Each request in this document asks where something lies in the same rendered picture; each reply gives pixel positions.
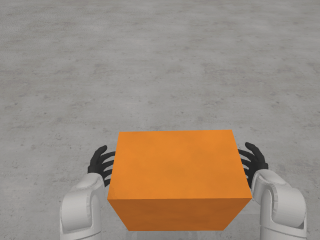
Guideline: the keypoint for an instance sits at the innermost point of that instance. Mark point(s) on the right robot forearm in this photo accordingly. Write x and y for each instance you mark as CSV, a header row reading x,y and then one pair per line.
x,y
283,212

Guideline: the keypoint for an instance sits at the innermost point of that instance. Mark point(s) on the robot left hand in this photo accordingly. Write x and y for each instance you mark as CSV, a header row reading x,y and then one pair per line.
x,y
96,165

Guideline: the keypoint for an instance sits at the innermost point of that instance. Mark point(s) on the carton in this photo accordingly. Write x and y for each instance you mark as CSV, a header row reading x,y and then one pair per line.
x,y
181,180

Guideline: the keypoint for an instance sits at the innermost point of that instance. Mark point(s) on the robot right hand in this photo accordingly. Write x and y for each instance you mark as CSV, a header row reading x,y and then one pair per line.
x,y
257,161

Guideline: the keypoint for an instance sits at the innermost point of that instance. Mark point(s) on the left robot forearm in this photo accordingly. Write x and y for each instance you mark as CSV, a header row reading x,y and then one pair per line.
x,y
80,209

